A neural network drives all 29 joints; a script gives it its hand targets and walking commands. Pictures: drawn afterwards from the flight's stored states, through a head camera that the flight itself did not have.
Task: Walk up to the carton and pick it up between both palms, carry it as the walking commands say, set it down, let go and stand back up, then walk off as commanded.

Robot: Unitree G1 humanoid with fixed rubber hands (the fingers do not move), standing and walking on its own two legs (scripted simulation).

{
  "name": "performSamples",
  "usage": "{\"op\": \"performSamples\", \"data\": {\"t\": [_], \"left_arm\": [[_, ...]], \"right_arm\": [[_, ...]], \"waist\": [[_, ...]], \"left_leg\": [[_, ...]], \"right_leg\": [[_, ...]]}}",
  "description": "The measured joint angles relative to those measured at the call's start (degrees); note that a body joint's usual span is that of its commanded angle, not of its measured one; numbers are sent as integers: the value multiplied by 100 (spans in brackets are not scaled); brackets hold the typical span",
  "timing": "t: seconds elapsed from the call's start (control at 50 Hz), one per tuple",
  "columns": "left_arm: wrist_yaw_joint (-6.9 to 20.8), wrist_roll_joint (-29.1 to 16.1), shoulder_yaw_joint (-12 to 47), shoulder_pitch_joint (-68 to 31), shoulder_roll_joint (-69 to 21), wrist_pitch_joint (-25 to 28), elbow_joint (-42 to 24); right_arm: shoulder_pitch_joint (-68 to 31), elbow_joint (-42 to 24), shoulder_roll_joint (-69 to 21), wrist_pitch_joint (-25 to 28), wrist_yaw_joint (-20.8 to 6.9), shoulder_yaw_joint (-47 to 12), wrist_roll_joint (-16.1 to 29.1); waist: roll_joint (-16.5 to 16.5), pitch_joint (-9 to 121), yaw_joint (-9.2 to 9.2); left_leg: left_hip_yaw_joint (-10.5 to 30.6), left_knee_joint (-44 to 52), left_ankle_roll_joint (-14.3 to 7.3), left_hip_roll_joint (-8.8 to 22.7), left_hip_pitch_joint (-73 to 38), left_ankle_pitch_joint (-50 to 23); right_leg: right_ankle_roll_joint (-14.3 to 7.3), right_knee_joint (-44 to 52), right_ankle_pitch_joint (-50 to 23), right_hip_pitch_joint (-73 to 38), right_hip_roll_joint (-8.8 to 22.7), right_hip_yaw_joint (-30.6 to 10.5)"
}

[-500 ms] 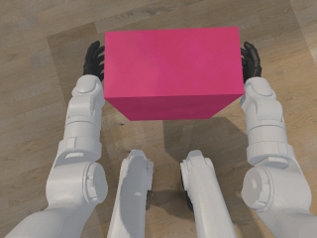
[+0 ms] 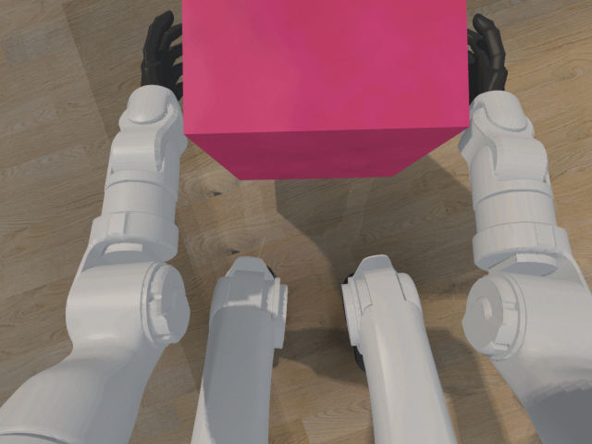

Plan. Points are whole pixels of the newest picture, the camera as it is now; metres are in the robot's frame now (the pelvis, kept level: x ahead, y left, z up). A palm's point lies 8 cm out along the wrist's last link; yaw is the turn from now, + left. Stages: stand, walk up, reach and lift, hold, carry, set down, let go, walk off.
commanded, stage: set down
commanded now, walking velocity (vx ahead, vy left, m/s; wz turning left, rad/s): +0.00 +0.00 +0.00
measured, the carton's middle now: (317, 110) +0.51 +0.00 -0.21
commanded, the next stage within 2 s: none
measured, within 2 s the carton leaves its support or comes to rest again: neither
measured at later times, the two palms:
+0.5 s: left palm (181, 90) +0.53 +0.18 -0.18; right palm (461, 100) +0.51 -0.18 -0.18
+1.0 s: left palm (183, 98) +0.52 +0.18 -0.20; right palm (452, 108) +0.51 -0.18 -0.20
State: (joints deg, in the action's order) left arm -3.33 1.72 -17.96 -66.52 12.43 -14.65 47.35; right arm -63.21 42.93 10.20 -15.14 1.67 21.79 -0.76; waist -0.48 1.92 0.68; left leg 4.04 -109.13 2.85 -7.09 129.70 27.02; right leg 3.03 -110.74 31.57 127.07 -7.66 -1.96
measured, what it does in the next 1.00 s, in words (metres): lowers itself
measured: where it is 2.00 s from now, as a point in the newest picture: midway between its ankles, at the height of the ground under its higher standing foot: (309, 335)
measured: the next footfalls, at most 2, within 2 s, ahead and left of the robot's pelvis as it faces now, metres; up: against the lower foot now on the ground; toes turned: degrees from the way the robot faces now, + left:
none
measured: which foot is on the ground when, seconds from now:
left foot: down 0.00-1.00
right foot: down 0.00-1.00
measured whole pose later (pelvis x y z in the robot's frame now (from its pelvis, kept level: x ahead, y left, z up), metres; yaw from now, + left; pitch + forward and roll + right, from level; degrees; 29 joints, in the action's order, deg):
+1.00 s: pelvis +0.00 +0.00 -0.05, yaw -1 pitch +42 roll -1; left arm -4.1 -3.2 -14.1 -72.4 16.6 -10.5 56.1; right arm -68.7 50.0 13.0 -11.8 3.7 17.6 2.3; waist -0.5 -7.9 0.3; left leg 2.0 -121.3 2.1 -5.4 133.1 30.1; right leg 3.0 -122.8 33.9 130.9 -7.6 -1.2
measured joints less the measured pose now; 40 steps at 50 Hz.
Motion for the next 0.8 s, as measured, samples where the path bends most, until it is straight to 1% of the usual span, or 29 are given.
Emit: {"op": "performSamples", "data": {"t": [0.2, 0.38, 0.5, 0.62, 0.8], "left_arm": [[-61, -174, 166, -396, 196, 105, 253], [-133, -480, 397, -412, 322, 179, 254], [-124, -471, 363, -496, 316, 238, 443], [-86, -426, 314, -516, 344, 285, 596], [-76, -496, 385, -526, 405, 332, 720]], "right_arm": [[-361, 221, 193, 106, 64, -150, 161], [-387, 178, 279, 141, 178, -392, 379], [-413, 307, 299, 190, 182, -386, 408], [-503, 487, 277, 215, 179, -365, 343], [-519, 580, 264, 251, 202, -413, 308]], "waist": [[11, -425, -19], [-19, -703, -33], [-3, -705, -36], [22, -733, -57], [13, -878, -58]], "left_leg": [[-38, -470, 3, 5, 320, 42], [-115, -838, -28, 78, 366, 184], [-124, -936, -15, 86, 363, 219], [-125, -990, -6, 119, 371, 220], [-162, -1087, -29, 141, 339, 241]], "right_leg": [[20, -467, 45, 316, -9, 41], [36, -829, 153, 382, -49, 34], [19, -936, 178, 397, -48, 47], [3, -983, 148, 427, -62, 64], [-6, -1086, 171, 394, -28, 69]]}}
